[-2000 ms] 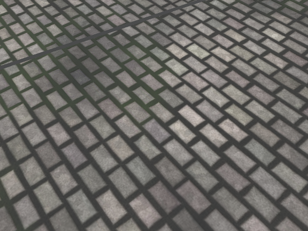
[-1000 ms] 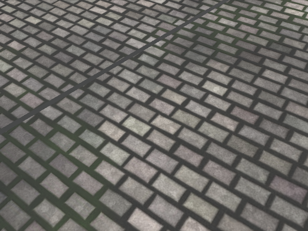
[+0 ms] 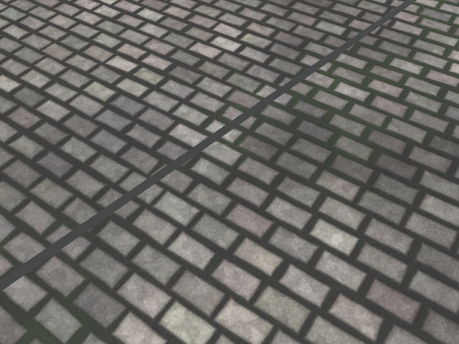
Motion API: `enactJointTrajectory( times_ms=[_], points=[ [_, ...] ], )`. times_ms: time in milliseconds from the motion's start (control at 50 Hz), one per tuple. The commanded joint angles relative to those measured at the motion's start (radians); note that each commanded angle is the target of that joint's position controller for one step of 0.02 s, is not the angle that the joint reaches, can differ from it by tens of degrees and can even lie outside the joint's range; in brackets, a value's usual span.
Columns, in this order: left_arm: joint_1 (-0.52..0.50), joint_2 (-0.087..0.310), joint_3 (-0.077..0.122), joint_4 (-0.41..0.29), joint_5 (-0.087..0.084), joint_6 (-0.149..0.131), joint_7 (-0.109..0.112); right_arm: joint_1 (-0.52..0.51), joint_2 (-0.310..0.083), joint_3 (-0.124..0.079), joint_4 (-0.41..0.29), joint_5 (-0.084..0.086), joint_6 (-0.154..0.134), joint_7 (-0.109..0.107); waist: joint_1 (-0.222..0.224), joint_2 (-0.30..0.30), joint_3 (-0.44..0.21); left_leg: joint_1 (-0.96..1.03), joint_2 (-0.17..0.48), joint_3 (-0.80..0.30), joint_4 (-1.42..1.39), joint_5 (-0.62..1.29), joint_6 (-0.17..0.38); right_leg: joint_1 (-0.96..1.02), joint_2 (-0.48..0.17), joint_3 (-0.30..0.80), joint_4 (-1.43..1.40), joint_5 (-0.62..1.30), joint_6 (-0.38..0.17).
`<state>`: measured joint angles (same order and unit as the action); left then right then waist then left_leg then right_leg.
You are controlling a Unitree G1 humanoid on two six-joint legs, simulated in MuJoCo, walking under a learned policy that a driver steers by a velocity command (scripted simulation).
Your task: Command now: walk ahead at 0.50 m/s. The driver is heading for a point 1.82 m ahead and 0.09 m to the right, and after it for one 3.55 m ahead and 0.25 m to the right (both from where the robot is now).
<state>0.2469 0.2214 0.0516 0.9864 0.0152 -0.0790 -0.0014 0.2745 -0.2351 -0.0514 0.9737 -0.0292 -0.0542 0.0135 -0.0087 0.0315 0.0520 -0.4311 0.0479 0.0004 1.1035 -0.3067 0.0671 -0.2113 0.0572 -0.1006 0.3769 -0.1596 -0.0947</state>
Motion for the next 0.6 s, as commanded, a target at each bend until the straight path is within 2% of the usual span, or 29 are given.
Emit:
enactJointTrajectory(
  times_ms=[20, 80, 140, 200, 260, 300, 320, 340, 360, 380, 400, 420, 440, 460, 480, 500, 540, 600],
  points=[
    [0.072, 0.093, 0.013, -0.002, -0.008, -0.029, 0.003, 0.059, -0.032, -0.009, -0.027, -0.01, 0.019, 0.014, -0.027, -0.085, -0.013, -0.107, 0.052, -0.012, -0.033, 0.07, -0.025, 0.06, -0.266, 0.247, -0.246, 0.147, -0.122],
    [0.12, 0.098, 0.012, 0.016, -0.007, -0.029, 0.003, -0.077, -0.041, -0.008, -0.074, -0.006, 0.026, 0.017, -0.004, -0.079, 0.029, -0.202, 0.074, 0.01, -0.153, 0.172, -0.051, 0.084, -0.25, 0.212, -0.285, 0.144, -0.124],
    [0.163, 0.094, 0.008, 0.03, -0.006, -0.026, 0.002, -0.188, -0.029, 0.001, -0.11, 0.003, 0.021, 0.018, 0.023, -0.08, 0.044, -0.203, 0.062, 0.038, -0.315, 0.259, -0.06, 0.115, -0.229, 0.169, -0.286, 0.205, -0.111],
    [0.22, 0.098, 0.007, 0.052, -0.003, -0.025, 0.006, -0.273, -0.024, 0.008, -0.137, 0.007, 0.018, 0.016, 0.052, -0.088, 0.049, -0.188, 0.038, 0.064, -0.427, 0.3, -0.048, 0.182, -0.237, 0.147, -0.27, 0.275, -0.108],
    [0.255, 0.103, 0.008, 0.073, 0.006, -0.02, 0.014, -0.325, -0.037, 0.007, -0.163, 0.007, 0.011, 0.013, 0.062, -0.094, 0.061, -0.2, 0.024, 0.065, -0.491, 0.262, -0.021, 0.282, -0.271, 0.148, -0.23, 0.356, -0.107],
    [0.245, 0.114, 0.013, 0.08, 0.011, -0.016, 0.021, -0.314, -0.048, 0.002, -0.169, 0.006, 0.003, 0.01, 0.045, -0.097, 0.056, -0.161, 0.006, 0.072, -0.529, 0.196, 0.007, 0.327, -0.29, 0.14, -0.176, 0.464, -0.096],
    [0.227, 0.122, 0.015, 0.079, 0.012, -0.015, 0.023, -0.274, -0.054, -0.003, -0.16, 0.006, -0.002, 0.006, 0.021, -0.101, 0.038, -0.091, -0.018, 0.083, -0.552, 0.156, 0.025, 0.329, -0.288, 0.125, -0.118, 0.587, -0.083],
    [0.212, 0.13, 0.017, 0.08, 0.013, -0.013, 0.023, -0.187, -0.067, -0.012, -0.133, 0.004, -0.008, 0.0, -0.017, -0.103, -0.007, 0.025, -0.052, 0.099, -0.578, 0.13, 0.044, 0.322, -0.279, 0.11, -0.012, 0.718, -0.07],
    [0.194, 0.127, 0.016, 0.078, 0.008, -0.01, 0.021, -0.022, -0.083, -0.025, -0.076, -0.003, -0.017, -0.008, -0.088, -0.071, -0.09, 0.225, -0.078, 0.114, -0.643, 0.17, 0.069, 0.272, -0.238, 0.073, 0.174, 0.741, -0.05],
    [0.19, 0.1, 0.005, 0.053, 0.0, -0.011, 0.018, 0.166, -0.15, -0.046, -0.029, -0.026, -0.027, -0.02, -0.15, -0.006, -0.208, 0.498, 0.072, -0.051, -0.653, 0.115, 0.119, 0.08, -0.191, 0.043, 0.444, 0.493, -0.028],
    [0.3, 0.003, -0.012, 0.033, -0.038, -0.01, 0.006, 0.249, -0.262, -0.075, -0.015, -0.034, -0.025, -0.019, -0.112, 0.236, -0.332, 0.764, 0.366, -0.552, -0.761, 0.016, 0.257, -0.282, 0.004, -0.007, 0.836, -0.173, 0.022],
    [0.242, 0.096, 0.014, 0.042, -0.009, -0.009, 0.008, 0.159, -0.218, -0.067, -0.025, 0.006, -0.01, -0.01, -0.09, 0.109, -0.295, 0.696, 0.347, -0.647, -0.839, 0.003, 0.248, -0.379, -0.009, 0.151, 0.94, -0.323, 0.005],
    [0.164, 0.1, 0.019, 0.015, -0.007, -0.01, 0.006, 0.044, -0.165, -0.051, -0.046, 0.015, -0.01, -0.009, -0.047, 0.053, -0.147, 0.56, 0.319, -0.477, -0.841, 0.021, 0.221, -0.421, -0.064, 0.159, 0.938, -0.243, -0.002],
    [0.117, 0.081, 0.015, 0.006, -0.006, -0.015, 0.002, -0.005, -0.101, -0.034, -0.05, 0.011, -0.017, -0.005, -0.03, -0.004, -0.08, 0.447, 0.276, -0.375, -0.874, 0.115, 0.196, -0.4, -0.098, 0.157, 0.886, -0.175, -0.002],
    [0.106, 0.063, 0.016, 0.007, 0.003, -0.008, 0.0, -0.019, -0.071, -0.025, -0.04, 0.011, -0.025, -0.008, -0.004, 0.002, -0.041, 0.372, 0.232, -0.292, -0.896, 0.179, 0.163, -0.363, -0.123, 0.151, 0.83, -0.145, 0.002],
    [0.12, 0.048, 0.014, 0.01, 0.017, 0.007, -0.005, -0.022, -0.039, -0.014, -0.025, 0.014, -0.031, -0.011, 0.024, 0.023, -0.031, 0.314, 0.193, -0.224, -0.915, 0.227, 0.136, -0.314, -0.139, 0.149, 0.784, -0.128, 0.013],
    [0.126, 0.027, 0.012, 0.013, 0.024, 0.028, -0.015, 0.031, -0.045, -0.012, 0.001, 0.014, -0.045, -0.014, 0.037, 0.027, -0.038, 0.294, 0.175, -0.175, -0.93, 0.316, 0.137, -0.287, -0.138, 0.129, 0.749, -0.112, 0.03],
    [0.022, 0.029, 0.011, -0.024, 0.026, 0.044, -0.022, 0.086, -0.08, -0.016, 0.022, 0.019, -0.053, -0.016, 0.033, 0.021, 0.001, 0.297, 0.163, -0.129, -0.975, 0.315, 0.145, -0.374, -0.161, 0.103, 0.663, -0.033, 0.058]
  ],
)
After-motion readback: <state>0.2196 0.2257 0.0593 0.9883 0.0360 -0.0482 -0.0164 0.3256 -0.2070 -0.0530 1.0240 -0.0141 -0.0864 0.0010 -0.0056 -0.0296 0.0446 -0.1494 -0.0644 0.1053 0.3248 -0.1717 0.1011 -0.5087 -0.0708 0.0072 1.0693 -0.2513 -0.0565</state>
